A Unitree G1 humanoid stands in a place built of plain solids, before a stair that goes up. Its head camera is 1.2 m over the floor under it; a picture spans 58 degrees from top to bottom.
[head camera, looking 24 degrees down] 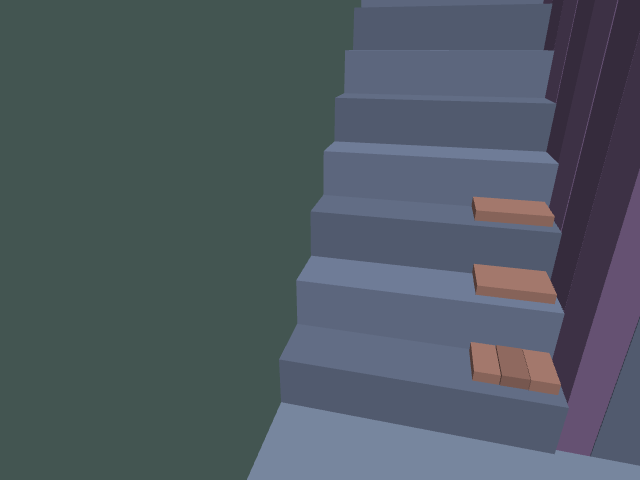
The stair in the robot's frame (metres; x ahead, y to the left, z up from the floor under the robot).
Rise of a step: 0.20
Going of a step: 0.22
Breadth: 0.93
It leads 14 degrees to the right of straight ahead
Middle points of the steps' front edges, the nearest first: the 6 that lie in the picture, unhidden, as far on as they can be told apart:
1.11 -0.31 0.20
1.32 -0.36 0.40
1.53 -0.41 0.59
1.75 -0.47 0.79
1.96 -0.52 0.99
2.17 -0.57 1.19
